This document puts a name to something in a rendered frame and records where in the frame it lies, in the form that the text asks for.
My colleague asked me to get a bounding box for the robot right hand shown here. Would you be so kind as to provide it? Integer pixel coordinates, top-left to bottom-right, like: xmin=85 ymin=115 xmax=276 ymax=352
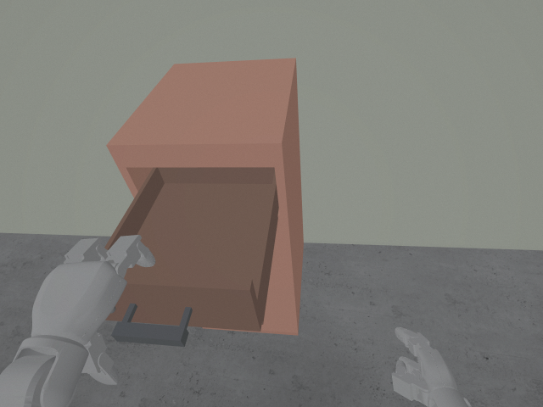
xmin=391 ymin=327 xmax=458 ymax=407

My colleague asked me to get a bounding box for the robot left hand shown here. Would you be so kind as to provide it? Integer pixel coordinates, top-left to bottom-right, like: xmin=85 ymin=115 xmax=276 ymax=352
xmin=31 ymin=235 xmax=155 ymax=385

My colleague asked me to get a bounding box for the drawer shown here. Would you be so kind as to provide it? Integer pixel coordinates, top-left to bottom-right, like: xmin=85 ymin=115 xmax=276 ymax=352
xmin=104 ymin=167 xmax=279 ymax=332

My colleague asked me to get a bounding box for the left robot forearm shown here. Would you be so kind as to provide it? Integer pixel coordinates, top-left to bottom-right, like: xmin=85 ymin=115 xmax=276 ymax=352
xmin=0 ymin=335 xmax=89 ymax=407

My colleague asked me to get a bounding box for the cabinet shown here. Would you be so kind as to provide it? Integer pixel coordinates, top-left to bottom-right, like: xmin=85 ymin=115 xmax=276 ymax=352
xmin=106 ymin=58 xmax=304 ymax=336

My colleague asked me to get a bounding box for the right robot forearm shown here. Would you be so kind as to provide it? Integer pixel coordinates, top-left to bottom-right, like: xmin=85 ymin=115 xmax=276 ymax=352
xmin=428 ymin=387 xmax=472 ymax=407

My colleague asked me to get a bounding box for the handle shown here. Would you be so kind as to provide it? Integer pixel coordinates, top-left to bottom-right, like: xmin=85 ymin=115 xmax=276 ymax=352
xmin=111 ymin=304 xmax=193 ymax=347

